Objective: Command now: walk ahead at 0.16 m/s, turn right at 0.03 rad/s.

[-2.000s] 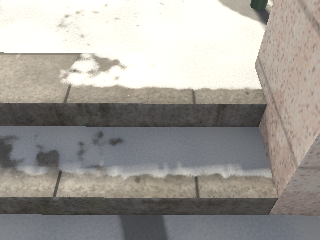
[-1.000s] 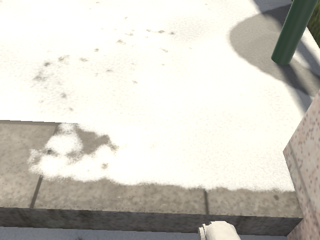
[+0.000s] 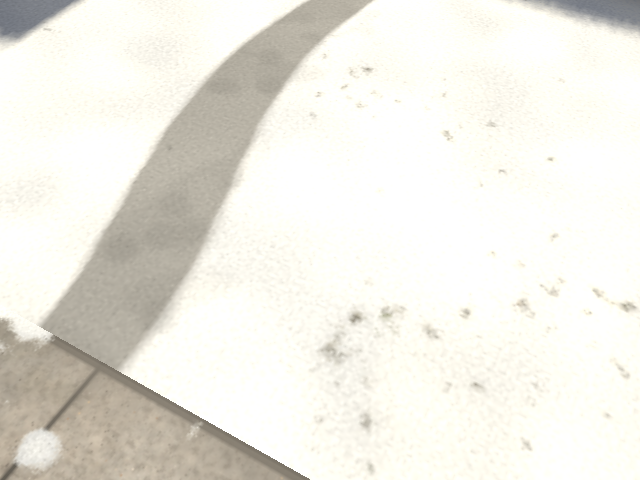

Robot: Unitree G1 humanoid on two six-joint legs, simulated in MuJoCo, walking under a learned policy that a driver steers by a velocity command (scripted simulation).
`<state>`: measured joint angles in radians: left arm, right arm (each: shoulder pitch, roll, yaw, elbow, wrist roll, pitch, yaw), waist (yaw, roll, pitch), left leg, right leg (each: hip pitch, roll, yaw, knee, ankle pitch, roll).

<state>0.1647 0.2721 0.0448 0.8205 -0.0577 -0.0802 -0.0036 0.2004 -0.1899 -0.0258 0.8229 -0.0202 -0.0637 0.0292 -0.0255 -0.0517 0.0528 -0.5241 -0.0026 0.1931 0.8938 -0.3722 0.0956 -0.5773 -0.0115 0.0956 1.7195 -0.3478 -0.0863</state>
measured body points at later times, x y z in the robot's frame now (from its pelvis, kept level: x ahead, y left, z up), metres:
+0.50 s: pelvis +0.19 -0.01 +0.04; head +0.23 -0.02 +0.48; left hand +0.32 +0.26 -0.07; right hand +0.39 -0.28 -0.03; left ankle +0.16 +0.12 -0.59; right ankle +0.27 -0.08 -0.69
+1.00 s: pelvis +0.26 +0.04 +0.05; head +0.29 +0.04 +0.50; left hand +0.56 +0.18 -0.04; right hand +0.25 -0.26 -0.03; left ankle +0.34 +0.13 -0.69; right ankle +0.18 -0.07 -0.58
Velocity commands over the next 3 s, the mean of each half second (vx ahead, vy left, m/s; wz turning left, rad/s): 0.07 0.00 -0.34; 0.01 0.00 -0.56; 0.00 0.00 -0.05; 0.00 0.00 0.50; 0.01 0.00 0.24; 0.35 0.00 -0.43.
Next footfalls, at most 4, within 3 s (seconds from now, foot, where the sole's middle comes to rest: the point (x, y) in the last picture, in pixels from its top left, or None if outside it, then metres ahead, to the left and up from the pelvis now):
0.36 right None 0.31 -0.09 -0.72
0.80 left None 0.37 0.12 -0.72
1.18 right None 0.22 -0.10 -0.72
1.60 left None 0.33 0.12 -0.72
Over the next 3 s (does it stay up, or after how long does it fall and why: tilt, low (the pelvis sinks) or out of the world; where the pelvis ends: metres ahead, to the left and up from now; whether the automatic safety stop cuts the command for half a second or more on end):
stays up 0.36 -0.08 0.05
